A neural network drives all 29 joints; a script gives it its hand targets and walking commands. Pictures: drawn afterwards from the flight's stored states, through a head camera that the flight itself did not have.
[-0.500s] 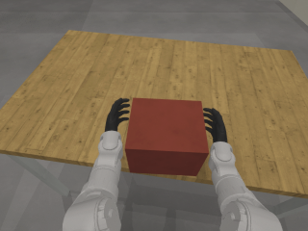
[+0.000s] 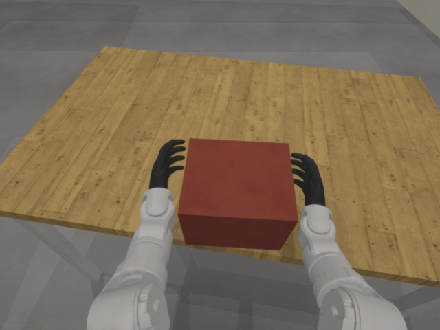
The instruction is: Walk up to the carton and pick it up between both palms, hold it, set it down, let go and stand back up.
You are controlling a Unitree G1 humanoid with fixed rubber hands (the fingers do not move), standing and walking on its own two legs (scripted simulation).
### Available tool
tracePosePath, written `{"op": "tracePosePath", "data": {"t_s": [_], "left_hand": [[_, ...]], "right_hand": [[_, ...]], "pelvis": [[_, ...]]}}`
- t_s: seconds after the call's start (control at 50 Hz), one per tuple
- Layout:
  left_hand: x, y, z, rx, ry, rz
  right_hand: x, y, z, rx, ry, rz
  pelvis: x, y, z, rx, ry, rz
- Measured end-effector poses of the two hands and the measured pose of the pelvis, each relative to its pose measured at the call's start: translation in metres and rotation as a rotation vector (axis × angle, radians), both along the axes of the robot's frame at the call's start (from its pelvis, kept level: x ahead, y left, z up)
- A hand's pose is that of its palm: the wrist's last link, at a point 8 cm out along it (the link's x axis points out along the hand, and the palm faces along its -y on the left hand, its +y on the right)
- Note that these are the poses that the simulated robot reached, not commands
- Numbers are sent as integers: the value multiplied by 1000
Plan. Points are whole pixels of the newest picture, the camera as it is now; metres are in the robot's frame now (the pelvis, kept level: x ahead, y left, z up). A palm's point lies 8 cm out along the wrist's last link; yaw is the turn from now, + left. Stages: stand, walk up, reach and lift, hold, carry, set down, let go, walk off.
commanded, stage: reach and lift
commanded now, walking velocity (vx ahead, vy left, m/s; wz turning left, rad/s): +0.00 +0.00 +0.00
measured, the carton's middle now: (235, 195) +0.39 +0.00 +0.00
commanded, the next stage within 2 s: none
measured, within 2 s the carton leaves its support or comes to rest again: neither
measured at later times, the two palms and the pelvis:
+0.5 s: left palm (153, 179) +0.36 +0.15 +0.09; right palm (317, 195) +0.35 -0.14 +0.07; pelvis -0.02 +0.00 +0.00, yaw +0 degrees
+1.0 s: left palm (128, 158) +0.35 +0.17 +0.16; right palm (315, 174) +0.34 -0.12 +0.14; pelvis -0.02 +0.01 +0.00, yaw +2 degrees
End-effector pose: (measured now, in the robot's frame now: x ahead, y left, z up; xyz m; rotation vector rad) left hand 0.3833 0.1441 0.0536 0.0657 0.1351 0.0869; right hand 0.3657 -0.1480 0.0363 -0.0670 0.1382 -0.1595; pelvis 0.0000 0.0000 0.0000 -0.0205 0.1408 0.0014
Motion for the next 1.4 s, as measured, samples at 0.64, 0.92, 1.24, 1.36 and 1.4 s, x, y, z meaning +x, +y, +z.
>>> {"op": "tracePosePath", "data": {"t_s": [0.64,0.92,1.24,1.36,1.4], "left_hand": [[-22,7,65,-21,-17,10],[-35,23,104,16,-11,42],[-37,25,109,21,15,50],[-32,16,115,31,13,35],[-30,13,118,35,7,33]], "right_hand": [[-21,7,60,42,-21,3],[-23,23,92,72,-20,38],[-23,26,95,44,0,48],[-22,17,94,62,-3,32],[-21,15,96,68,-9,29]], "pelvis": [[-22,4,2,0,-149,3],[-22,5,1,9,-264,25],[-17,5,0,9,-291,38],[-15,5,0,8,-284,33],[-13,5,0,7,-284,30]]}}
